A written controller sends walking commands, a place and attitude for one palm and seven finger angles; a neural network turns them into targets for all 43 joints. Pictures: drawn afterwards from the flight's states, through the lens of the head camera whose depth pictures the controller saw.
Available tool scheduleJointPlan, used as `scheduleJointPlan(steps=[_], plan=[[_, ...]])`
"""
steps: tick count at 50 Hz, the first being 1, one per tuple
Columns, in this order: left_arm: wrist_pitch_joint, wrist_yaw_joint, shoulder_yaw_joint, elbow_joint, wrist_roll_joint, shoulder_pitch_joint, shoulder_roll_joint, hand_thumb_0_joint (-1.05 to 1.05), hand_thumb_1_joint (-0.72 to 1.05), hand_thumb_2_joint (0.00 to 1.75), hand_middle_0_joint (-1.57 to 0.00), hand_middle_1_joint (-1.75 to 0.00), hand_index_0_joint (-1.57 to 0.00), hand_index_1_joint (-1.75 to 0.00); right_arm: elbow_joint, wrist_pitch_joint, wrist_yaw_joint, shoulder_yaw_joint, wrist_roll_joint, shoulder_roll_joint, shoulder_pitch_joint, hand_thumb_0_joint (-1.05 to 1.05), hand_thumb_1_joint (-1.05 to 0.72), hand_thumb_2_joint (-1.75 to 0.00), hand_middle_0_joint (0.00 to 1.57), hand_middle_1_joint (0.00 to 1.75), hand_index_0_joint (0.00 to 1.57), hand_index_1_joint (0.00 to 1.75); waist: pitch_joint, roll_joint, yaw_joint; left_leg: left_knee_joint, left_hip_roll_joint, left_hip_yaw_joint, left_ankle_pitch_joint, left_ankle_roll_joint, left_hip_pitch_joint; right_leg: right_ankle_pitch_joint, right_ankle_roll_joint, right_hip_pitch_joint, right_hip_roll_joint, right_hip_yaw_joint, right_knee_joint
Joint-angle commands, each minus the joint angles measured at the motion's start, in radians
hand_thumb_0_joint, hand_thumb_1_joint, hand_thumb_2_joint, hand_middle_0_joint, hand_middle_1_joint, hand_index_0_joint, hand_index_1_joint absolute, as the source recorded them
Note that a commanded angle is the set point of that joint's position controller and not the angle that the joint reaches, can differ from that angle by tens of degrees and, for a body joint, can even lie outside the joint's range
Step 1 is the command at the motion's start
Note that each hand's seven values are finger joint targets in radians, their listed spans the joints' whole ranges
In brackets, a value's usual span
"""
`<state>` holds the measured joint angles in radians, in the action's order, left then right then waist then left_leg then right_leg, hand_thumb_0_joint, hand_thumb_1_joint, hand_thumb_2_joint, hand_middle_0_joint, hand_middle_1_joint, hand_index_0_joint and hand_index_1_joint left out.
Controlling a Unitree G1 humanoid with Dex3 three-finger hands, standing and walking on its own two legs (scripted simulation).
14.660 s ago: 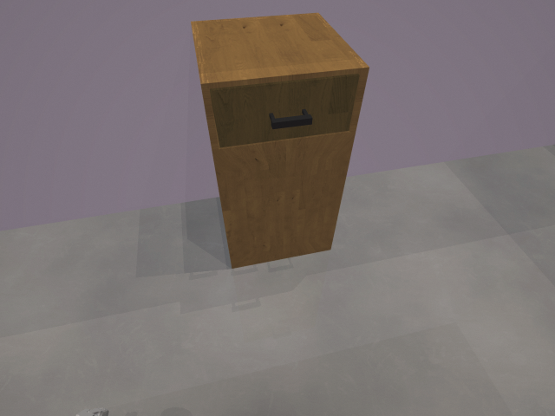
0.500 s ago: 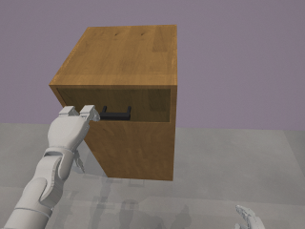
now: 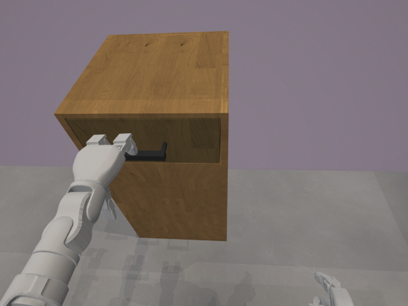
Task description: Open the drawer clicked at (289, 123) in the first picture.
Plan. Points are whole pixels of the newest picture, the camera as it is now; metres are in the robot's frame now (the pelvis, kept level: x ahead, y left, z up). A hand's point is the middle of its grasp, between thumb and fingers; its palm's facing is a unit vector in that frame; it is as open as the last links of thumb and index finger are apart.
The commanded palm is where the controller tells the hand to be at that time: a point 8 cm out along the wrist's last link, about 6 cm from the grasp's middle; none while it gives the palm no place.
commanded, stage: move the hooked fingers above the handle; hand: left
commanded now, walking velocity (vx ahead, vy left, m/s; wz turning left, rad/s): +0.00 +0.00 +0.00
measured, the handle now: (146, 150) +0.50 +0.23 -0.03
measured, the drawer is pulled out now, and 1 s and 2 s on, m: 0.00 0.00 0.00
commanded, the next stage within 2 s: lower the fingers behind the handle in 1.78 s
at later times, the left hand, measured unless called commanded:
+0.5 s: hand (128, 160) +0.40 +0.23 +0.04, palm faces -0.03 -0.03 -1.00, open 13.8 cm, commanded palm +0.38 +0.23 +0.10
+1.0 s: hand (134, 153) +0.43 +0.23 +0.03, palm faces -0.03 -0.02 -1.00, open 13.8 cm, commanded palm +0.42 +0.23 +0.08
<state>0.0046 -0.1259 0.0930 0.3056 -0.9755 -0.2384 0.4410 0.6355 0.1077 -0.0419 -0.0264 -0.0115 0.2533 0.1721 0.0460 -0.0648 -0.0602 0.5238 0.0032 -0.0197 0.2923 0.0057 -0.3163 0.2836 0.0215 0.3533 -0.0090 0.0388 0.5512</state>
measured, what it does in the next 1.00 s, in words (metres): stands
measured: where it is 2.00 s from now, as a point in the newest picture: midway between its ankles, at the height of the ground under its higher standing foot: outside the picture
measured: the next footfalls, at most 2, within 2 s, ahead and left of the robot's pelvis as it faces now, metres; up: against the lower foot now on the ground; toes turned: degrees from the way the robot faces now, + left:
none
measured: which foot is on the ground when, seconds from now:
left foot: down 0.00-1.00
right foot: down 0.00-1.00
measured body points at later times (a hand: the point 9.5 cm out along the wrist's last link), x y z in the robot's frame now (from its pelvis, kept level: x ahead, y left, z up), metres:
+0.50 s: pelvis +0.01 +0.01 -0.01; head +0.05 -0.01 +0.44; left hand +0.40 +0.22 +0.09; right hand +0.12 -0.25 -0.14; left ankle -0.02 +0.12 -0.73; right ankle +0.00 -0.10 -0.73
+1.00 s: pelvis +0.00 +0.01 -0.01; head +0.06 +0.00 +0.43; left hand +0.43 +0.22 +0.08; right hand +0.07 -0.26 -0.15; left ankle -0.02 +0.12 -0.73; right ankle +0.00 -0.10 -0.73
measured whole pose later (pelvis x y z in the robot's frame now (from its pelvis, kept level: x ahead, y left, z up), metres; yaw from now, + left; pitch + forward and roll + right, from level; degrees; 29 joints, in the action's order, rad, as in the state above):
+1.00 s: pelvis +0.00 +0.01 -0.01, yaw -1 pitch +13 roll +0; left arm 0.06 -0.27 0.09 0.84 -1.06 -0.62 0.42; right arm 0.69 0.13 -0.02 -0.07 0.00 0.26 0.30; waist 0.11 -0.05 0.03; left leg 0.66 0.00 -0.03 0.35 0.02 -0.53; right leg 0.32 0.01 0.55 -0.01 0.03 0.65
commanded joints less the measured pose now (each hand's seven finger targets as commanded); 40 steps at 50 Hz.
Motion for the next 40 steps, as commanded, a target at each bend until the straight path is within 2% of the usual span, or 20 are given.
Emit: scheduleJointPlan(steps=[1, 6, 8, 9, 12, 13, 15, 16, 20, 21, 23, 24, 26, 28, 30, 32, 33, 35, 36, 40], plan=[[0.01, -0.059, -0.138, -0.184, -0.001, -0.312, 0.22, 0.0, -0.5, 0.3, -0.3, -1.2, -0.3, -1.2, -0.13, -0.04, -0.002, -0.04, -0.001, 0.108, -0.062, 0.0, -0.9, -0.9, 0.2, 0.3, 0.2, 0.3, 0.286, 0.078, 0.002, -0.024, 0.046, -0.015, -0.312, 0.034, 0.039, -0.329, 0.014, -0.174, 0.017, -0.036, -0.036], [0.005, -0.083, -0.151, -0.124, -0.01, -0.353, 0.232, 0.0, -0.5, 0.3, -0.3, -1.2, -0.3, -1.2, -0.118, -0.035, -0.007, -0.046, -0.007, 0.111, -0.042, 0.0, -0.9, -0.9, 0.2, 0.3, 0.2, 0.3, 0.276, 0.08, 0.012, -0.013, 0.045, -0.017, -0.311, 0.035, 0.017, -0.326, 0.016, -0.151, 0.021, -0.03, -0.023], [0.004, -0.089, -0.128, -0.104, -0.017, -0.421, 0.221, 0.0, -0.5, 0.3, -0.3, -1.2, -0.3, -1.2, -0.111, -0.033, -0.009, -0.047, -0.008, 0.113, -0.03, 0.0, -0.9, -0.9, 0.2, 0.3, 0.2, 0.3, 0.284, 0.073, 0.028, -0.01, 0.044, -0.012, -0.291, 0.035, 0.023, -0.29, 0.016, -0.125, 0.022, -0.027, -0.023], [0.007, -0.093, -0.125, -0.092, -0.022, -0.442, 0.223, 0.0, -0.5, 0.3, -0.3, -1.2, -0.3, -1.2, -0.106, -0.035, -0.009, -0.051, -0.008, 0.114, -0.024, 0.0, -0.9, -0.9, 0.2, 0.3, 0.2, 0.3, 0.283, 0.05, 0.031, -0.006, 0.044, -0.012, -0.292, 0.034, 0.025, -0.283, 0.019, -0.111, 0.025, -0.025, -0.019], [0.009, -0.093, -0.094, -0.055, -0.023, -0.482, 0.194, 0.0, -0.5, 0.3, -0.3, -1.2, -0.3, -1.2, -0.102, -0.035, -0.009, -0.056, -0.007, 0.115, -0.001, 0.0, -0.9, -0.9, 0.2, 0.3, 0.2, 0.3, 0.322, 0.061, 0.041, 0.006, 0.043, -0.006, -0.306, 0.034, 0.039, -0.285, 0.02, -0.101, 0.029, -0.021, -0.01], [0.011, -0.093, -0.083, -0.04, -0.023, -0.509, 0.19, 0.0, -0.5, 0.3, -0.3, -1.2, -0.3, -1.2, -0.098, -0.035, -0.01, -0.057, -0.008, 0.116, 0.005, 0.0, -0.9, -0.9, 0.2, 0.3, 0.2, 0.3, 0.31, 0.048, 0.05, 0.01, 0.041, -0.008, -0.303, 0.034, 0.035, -0.284, 0.02, -0.083, 0.028, -0.02, -0.008], [0.014, -0.095, -0.085, -0.009, -0.03, -0.521, 0.19, 0.0, -0.5, 0.3, -0.3, -1.2, -0.3, -1.2, -0.09, -0.033, -0.008, -0.062, -0.005, 0.118, 0.022, 0.0, -0.9, -0.9, 0.2, 0.3, 0.2, 0.3, 0.333, 0.048, 0.047, 0.02, 0.038, -0.006, -0.328, 0.033, 0.044, -0.299, 0.022, -0.075, 0.03, -0.017, 0.003], [0.013, -0.095, -0.07, 0.005, -0.03, -0.52, 0.172, 0.0, -0.5, 0.3, -0.3, -1.2, -0.3, -1.2, -0.094, -0.032, -0.006, -0.062, -0.006, 0.116, 0.024, 0.0, -0.9, -0.9, 0.2, 0.3, 0.2, 0.3, 0.335, 0.045, 0.048, 0.023, 0.039, -0.007, -0.332, 0.032, 0.04, -0.305, 0.022, -0.073, 0.03, -0.018, 0.005], [0.009, -0.103, -0.106, 0.113, -0.041, -0.556, 0.208, 0.0, -0.5, 0.3, -0.3, -1.2, -0.3, -1.2, -0.087, -0.023, -0.007, -0.058, -0.008, 0.123, 0.045, 0.0, -0.9, -0.9, 0.2, 0.3, 0.2, 0.3, 0.309, 0.089, 0.047, 0.025, 0.038, -0.008, -0.316, 0.033, -0.01, -0.3, 0.023, -0.066, 0.032, -0.013, 0.013], [0.009, -0.106, -0.095, 0.127, -0.046, -0.58, 0.201, 0.0, -0.5, 0.3, -0.3, -1.2, -0.3, -1.2, -0.086, -0.021, -0.007, -0.059, -0.007, 0.123, 0.05, 0.0, -0.9, -0.9, 0.2, 0.3, 0.2, 0.3, 0.315, 0.084, 0.051, 0.028, 0.038, -0.01, -0.319, 0.033, -0.012, -0.304, 0.022, -0.061, 0.032, -0.014, 0.016], [0.019, -0.12, -0.121, 0.116, -0.056, -0.63, 0.236, 0.0, -0.5, 0.3, -0.3, -1.2, -0.3, -1.2, -0.086, -0.019, -0.005, -0.062, -0.005, 0.124, 0.066, 0.0, -0.9, -0.9, 0.2, 0.3, 0.2, 0.3, 0.364, 0.038, 0.044, 0.033, 0.036, -0.006, -0.344, 0.031, -0.001, -0.312, 0.027, -0.07, 0.032, -0.017, 0.03], [0.019, -0.124, -0.104, 0.127, -0.058, -0.602, 0.206, 0.0, -0.5, 0.3, -0.3, -1.2, -0.3, -1.2, -0.092, -0.019, -0.002, -0.065, -0.005, 0.118, 0.067, 0.0, -0.9, -0.9, 0.2, 0.3, 0.2, 0.3, 0.376, 0.031, 0.04, 0.04, 0.036, -0.007, -0.369, 0.03, 0.005, -0.328, 0.028, -0.07, 0.033, -0.015, 0.037], [0.021, -0.135, -0.096, 0.132, -0.06, -0.612, 0.189, 0.0, -0.5, 0.3, -0.3, -1.2, -0.3, -1.2, -0.087, -0.018, 0.003, -0.072, -0.002, 0.121, 0.081, 0.0, -0.9, -0.9, 0.2, 0.3, 0.2, 0.3, 0.4, 0.042, 0.051, 0.053, 0.029, -0.005, -0.41, 0.028, 0.02, -0.352, 0.027, -0.057, 0.036, -0.014, 0.044], [0.017, -0.141, -0.085, 0.165, -0.054, -0.611, 0.17, 0.0, -0.5, 0.3, -0.3, -1.2, -0.3, -1.2, -0.085, -0.017, 0.007, -0.073, -0.004, 0.122, 0.092, 0.0, -0.9, -0.9, 0.2, 0.3, 0.2, 0.3, 0.373, 0.061, 0.057, 0.052, 0.027, -0.003, -0.401, 0.029, 0.003, -0.343, 0.026, -0.045, 0.037, -0.007, 0.042], [0.008, -0.147, -0.103, 0.212, -0.059, -0.63, 0.196, 0.0, -0.5, 0.3, -0.3, -1.2, -0.3, -1.2, -0.076, -0.013, 0.004, -0.071, -0.004, 0.129, 0.099, 0.0, -0.9, -0.9, 0.2, 0.3, 0.2, 0.3, 0.361, 0.103, 0.064, 0.052, 0.029, -0.01, -0.367, 0.034, -0.024, -0.344, 0.021, -0.05, 0.037, -0.012, 0.038], [0.011, -0.151, -0.112, 0.222, -0.07, -0.685, 0.22, 0.0, -0.5, 0.3, -0.3, -1.2, -0.3, -1.2, -0.069, -0.011, 0.001, -0.072, -0.002, 0.132, 0.105, 0.0, -0.9, -0.9, 0.2, 0.3, 0.2, 0.3, 0.372, 0.092, 0.071, 0.054, 0.031, -0.011, -0.361, 0.036, -0.031, -0.344, 0.022, -0.055, 0.036, -0.017, 0.037], [0.016, -0.155, -0.125, 0.222, -0.076, -0.697, 0.239, 0.0, -0.5, 0.3, -0.3, -1.2, -0.3, -1.2, -0.07, -0.011, 0.001, -0.073, -0.003, 0.13, 0.11, 0.0, -0.9, -0.9, 0.2, 0.3, 0.2, 0.3, 0.389, 0.075, 0.066, 0.054, 0.032, -0.011, -0.357, 0.036, -0.03, -0.338, 0.023, -0.057, 0.035, -0.018, 0.041], [0.028, -0.162, -0.105, 0.221, -0.074, -0.704, 0.212, 0.0, -0.5, 0.3, -0.3, -1.2, -0.3, -1.2, -0.066, -0.012, 0.001, -0.079, 0.0, 0.125, 0.118, 0.0, -0.9, -0.9, 0.2, 0.3, 0.2, 0.3, 0.415, 0.054, 0.072, 0.065, 0.031, -0.014, -0.384, 0.037, -0.01, -0.364, 0.023, -0.055, 0.035, -0.021, 0.043], [0.031, -0.163, -0.124, 0.242, -0.073, -0.69, 0.227, 0.0, -0.5, 0.3, -0.3, -1.2, -0.3, -1.2, -0.061, -0.012, 0.0, -0.08, 0.001, 0.127, 0.126, 0.0, -0.9, -0.9, 0.2, 0.3, 0.2, 0.3, 0.419, 0.058, 0.07, 0.068, 0.03, -0.016, -0.394, 0.037, -0.014, -0.375, 0.023, -0.058, 0.036, -0.021, 0.046], [0.044, -0.164, -0.104, 0.295, -0.069, -0.701, 0.205, 0.0, -0.5, 0.3, -0.3, -1.2, -0.3, -1.2, -0.051, -0.011, 0.004, -0.083, 0.0, 0.13, 0.14, 0.0, -0.9, -0.9, 0.2, 0.3, 0.2, 0.3, 0.378, 0.068, 0.086, 0.073, 0.029, -0.017, -0.377, 0.038, -0.038, -0.368, 0.02, -0.031, 0.038, -0.018, 0.043]])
